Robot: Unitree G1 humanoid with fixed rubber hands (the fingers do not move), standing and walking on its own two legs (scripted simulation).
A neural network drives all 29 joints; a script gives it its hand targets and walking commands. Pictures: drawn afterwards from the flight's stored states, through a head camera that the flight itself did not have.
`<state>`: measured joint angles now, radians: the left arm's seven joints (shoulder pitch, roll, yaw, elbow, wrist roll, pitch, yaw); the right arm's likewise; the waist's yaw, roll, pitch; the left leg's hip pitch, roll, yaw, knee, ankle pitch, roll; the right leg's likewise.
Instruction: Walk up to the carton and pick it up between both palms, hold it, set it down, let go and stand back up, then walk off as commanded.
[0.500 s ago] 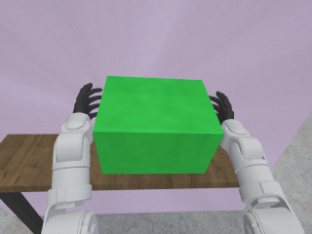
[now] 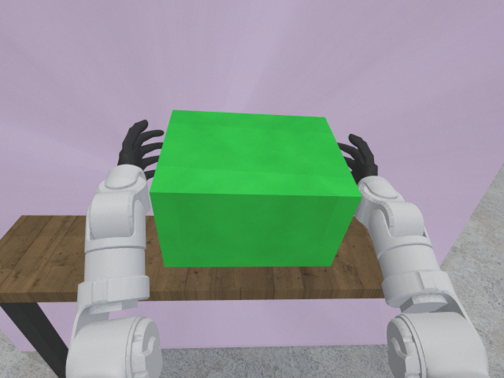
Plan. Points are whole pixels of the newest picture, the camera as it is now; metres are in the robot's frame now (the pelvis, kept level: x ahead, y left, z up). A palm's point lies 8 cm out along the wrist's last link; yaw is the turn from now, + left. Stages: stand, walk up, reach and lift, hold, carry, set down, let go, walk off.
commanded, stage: hold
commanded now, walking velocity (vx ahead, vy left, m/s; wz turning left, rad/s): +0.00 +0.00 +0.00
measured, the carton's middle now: (250, 186) +0.38 +0.01 +0.18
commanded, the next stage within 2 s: none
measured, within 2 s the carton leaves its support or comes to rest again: neither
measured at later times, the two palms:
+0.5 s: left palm (136, 170) +0.38 +0.19 +0.22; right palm (357, 177) +0.38 -0.17 +0.20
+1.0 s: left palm (133, 178) +0.37 +0.19 +0.21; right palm (356, 183) +0.37 -0.17 +0.20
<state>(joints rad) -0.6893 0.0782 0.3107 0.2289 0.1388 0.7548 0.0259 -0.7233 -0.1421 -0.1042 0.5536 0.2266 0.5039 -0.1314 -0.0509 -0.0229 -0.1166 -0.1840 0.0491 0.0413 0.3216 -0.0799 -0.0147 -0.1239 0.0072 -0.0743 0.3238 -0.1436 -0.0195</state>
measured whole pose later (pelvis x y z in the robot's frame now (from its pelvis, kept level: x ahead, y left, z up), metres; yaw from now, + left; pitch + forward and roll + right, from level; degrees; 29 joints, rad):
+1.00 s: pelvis +0.02 +0.01 +0.00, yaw +0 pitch -5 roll -1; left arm -0.59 0.05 0.31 0.08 0.17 0.82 -0.01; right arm -0.67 -0.16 -0.05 0.45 0.29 0.56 -0.16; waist -0.06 -0.02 -0.07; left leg -0.12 0.04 0.04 0.34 -0.12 -0.01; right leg -0.05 0.00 -0.07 0.31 -0.17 -0.01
